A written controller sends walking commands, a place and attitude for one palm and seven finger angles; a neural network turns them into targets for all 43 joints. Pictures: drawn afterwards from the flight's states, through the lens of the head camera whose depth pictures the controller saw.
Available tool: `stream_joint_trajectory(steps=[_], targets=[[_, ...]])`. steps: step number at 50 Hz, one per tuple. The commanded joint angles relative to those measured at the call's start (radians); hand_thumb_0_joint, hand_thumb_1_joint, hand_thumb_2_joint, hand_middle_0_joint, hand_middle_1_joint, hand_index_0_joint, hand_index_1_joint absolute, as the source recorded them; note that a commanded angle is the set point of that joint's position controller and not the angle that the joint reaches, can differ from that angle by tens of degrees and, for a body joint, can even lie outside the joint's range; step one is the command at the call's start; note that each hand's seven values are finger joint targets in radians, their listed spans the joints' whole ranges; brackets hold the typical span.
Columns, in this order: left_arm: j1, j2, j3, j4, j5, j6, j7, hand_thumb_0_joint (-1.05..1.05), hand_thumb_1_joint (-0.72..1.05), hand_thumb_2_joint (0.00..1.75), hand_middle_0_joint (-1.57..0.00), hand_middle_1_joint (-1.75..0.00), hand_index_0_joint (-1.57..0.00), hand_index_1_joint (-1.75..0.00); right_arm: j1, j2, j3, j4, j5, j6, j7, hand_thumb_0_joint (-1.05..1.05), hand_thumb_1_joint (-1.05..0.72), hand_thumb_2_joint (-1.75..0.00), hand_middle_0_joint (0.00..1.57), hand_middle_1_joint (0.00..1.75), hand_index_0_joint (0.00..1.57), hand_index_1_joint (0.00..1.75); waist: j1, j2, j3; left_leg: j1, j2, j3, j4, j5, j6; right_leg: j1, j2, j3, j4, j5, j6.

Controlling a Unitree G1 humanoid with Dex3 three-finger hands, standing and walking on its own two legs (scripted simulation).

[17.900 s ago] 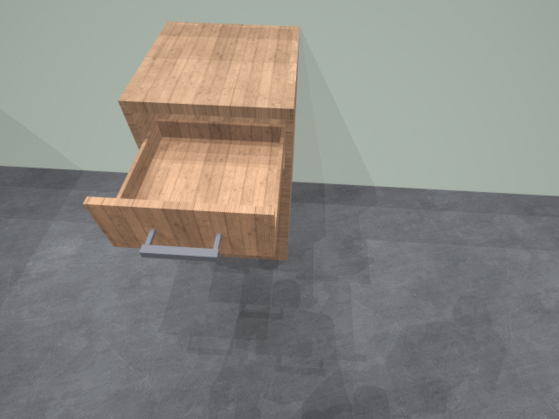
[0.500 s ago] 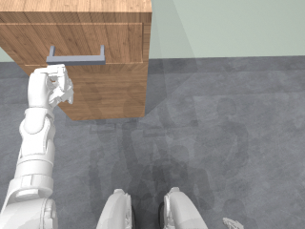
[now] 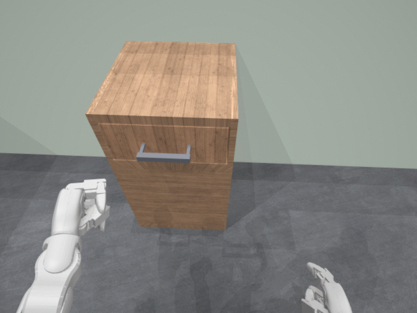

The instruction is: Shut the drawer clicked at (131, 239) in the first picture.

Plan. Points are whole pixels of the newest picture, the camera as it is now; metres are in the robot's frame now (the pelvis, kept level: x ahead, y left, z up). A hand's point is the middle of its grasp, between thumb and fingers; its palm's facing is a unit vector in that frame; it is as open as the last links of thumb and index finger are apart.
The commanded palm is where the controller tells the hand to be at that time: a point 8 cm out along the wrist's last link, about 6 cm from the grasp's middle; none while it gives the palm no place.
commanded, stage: draw the hand back to the body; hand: left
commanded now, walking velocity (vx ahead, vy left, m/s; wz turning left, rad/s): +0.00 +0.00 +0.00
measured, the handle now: (164, 152) +0.58 +0.18 -0.12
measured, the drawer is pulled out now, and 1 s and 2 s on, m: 0.00 0.00 0.00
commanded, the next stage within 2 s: step back with the hand held close in 0.62 s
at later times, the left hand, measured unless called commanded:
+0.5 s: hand (23, 239) +0.17 +0.22 +0.20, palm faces +0.40 -0.82 -0.42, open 3.3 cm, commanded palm +0.13 +0.27 +0.20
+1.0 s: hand (53, 234) +0.19 +0.21 +0.17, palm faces +0.28 -0.83 -0.48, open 3.2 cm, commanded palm +0.12 +0.26 +0.20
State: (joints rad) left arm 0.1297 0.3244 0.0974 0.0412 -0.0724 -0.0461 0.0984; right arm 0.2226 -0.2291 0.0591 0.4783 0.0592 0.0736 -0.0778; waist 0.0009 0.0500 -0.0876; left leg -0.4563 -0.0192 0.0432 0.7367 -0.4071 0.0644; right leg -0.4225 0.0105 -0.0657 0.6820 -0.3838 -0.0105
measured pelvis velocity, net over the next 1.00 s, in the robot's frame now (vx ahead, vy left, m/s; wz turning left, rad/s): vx -0.02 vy -0.02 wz -0.04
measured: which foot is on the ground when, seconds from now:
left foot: down 0.00-1.00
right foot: down 0.00-1.00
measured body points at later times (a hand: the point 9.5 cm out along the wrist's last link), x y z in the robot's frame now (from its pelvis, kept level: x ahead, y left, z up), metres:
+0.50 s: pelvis +0.00 -0.01 +0.02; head -0.03 -0.04 +0.47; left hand +0.15 +0.27 +0.22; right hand +0.19 -0.23 -0.05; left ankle -0.02 +0.07 -0.72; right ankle -0.03 -0.12 -0.72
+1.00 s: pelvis -0.02 -0.02 +0.03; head +0.00 -0.04 +0.47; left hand +0.17 +0.26 +0.19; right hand +0.15 -0.27 -0.07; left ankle -0.02 +0.07 -0.72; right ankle -0.03 -0.12 -0.72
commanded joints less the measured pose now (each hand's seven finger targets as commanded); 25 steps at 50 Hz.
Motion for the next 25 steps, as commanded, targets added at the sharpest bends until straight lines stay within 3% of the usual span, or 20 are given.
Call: stream_joint_trajectory(steps=[1,6,10,13,17,22,23,24,25], targets=[[-0.110,0.118,0.058,-0.337,-0.004,-0.038,0.033,0.00,0.90,0.90,-1.40,-1.60,-1.40,-1.60,-0.085,-0.117,-0.044,-0.132,-0.009,-0.087,-0.017,0.00,-0.90,-0.90,0.20,0.30,0.20,0.30,-0.006,0.041,-0.167,0.285,0.074,-0.115,-0.197,0.451,-0.051,0.133,-0.014,0.031,-0.138,0.309,-0.023],[0.069,0.128,0.115,-0.388,-0.012,-0.020,0.023,0.00,0.90,0.90,-1.40,-1.60,-1.40,-1.60,-0.115,-0.114,-0.041,-0.113,-0.018,-0.110,-0.004,0.00,-0.90,-0.90,0.20,0.30,0.20,0.30,0.015,-0.039,-0.047,0.291,0.073,-0.099,-0.274,0.411,-0.049,0.215,-0.013,0.027,-0.215,0.319,-0.023],[0.149,0.187,0.205,-0.517,-0.016,-0.031,0.019,0.00,0.90,0.90,-1.40,-1.60,-1.40,-1.60,-0.134,-0.110,-0.043,-0.102,-0.028,-0.133,0.006,0.00,-0.90,-0.90,0.20,0.30,0.20,0.30,0.036,0.003,-0.040,0.319,0.069,-0.088,-0.304,0.443,-0.048,0.275,-0.016,0.034,-0.253,0.355,-0.025],[0.184,0.189,0.228,-0.640,-0.015,-0.046,0.020,0.00,0.90,0.90,-1.40,-1.60,-1.40,-1.60,-0.138,-0.097,-0.043,-0.100,-0.031,-0.156,0.012,0.00,-0.90,-0.90,0.20,0.30,0.20,0.30,0.038,0.051,-0.036,0.347,0.067,-0.082,-0.318,0.468,-0.050,0.294,-0.018,0.035,-0.267,0.367,-0.024],[0.271,0.195,0.261,-0.737,-0.017,-0.060,0.022,0.00,0.90,0.90,-1.40,-1.60,-1.40,-1.60,-0.135,-0.096,-0.049,-0.090,-0.035,-0.190,0.021,0.00,-0.90,-0.90,0.20,0.30,0.20,0.30,0.043,0.035,-0.025,0.356,0.066,-0.081,-0.324,0.475,-0.049,0.308,-0.014,0.037,-0.281,0.376,-0.022],[0.373,0.209,0.322,-0.786,-0.022,-0.082,0.022,0.00,0.90,0.90,-1.40,-1.60,-1.40,-1.60,-0.145,-0.093,-0.061,-0.079,-0.032,-0.216,0.021,0.00,-0.90,-0.90,0.20,0.30,0.20,0.30,0.053,0.016,0.033,0.331,0.061,-0.062,-0.331,0.374,-0.042,0.299,-0.011,0.045,-0.304,0.342,-0.023],[0.380,0.175,0.300,-0.729,-0.020,-0.083,0.019,0.00,0.90,0.90,-1.40,-1.60,-1.40,-1.60,-0.145,-0.093,-0.060,-0.065,-0.035,-0.216,0.020,0.00,-0.90,-0.90,0.20,0.30,0.20,0.30,0.046,-0.002,0.073,0.319,0.058,-0.060,-0.336,0.342,-0.041,0.278,-0.011,0.045,-0.312,0.319,-0.021],[0.383,0.148,0.282,-0.683,-0.022,-0.078,0.016,0.00,0.90,0.90,-1.40,-1.60,-1.40,-1.60,-0.140,-0.095,-0.065,-0.062,-0.034,-0.212,0.018,0.00,-0.90,-0.90,0.20,0.30,0.20,0.30,0.040,-0.061,0.102,0.311,0.060,-0.057,-0.336,0.313,-0.035,0.261,-0.011,0.047,-0.323,0.293,-0.016],[0.382,0.124,0.262,-0.648,-0.022,-0.077,0.013,0.00,0.90,0.90,-1.40,-1.60,-1.40,-1.60,-0.138,-0.099,-0.068,-0.056,-0.032,-0.209,0.018,0.00,-0.90,-0.90,0.20,0.30,0.20,0.30,0.032,-0.068,0.139,0.300,0.059,-0.057,-0.336,0.278,-0.034,0.239,-0.011,0.053,-0.343,0.256,-0.017]])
